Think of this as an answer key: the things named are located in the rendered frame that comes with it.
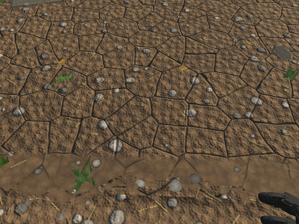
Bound right robot hand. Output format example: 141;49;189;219
258;191;299;224

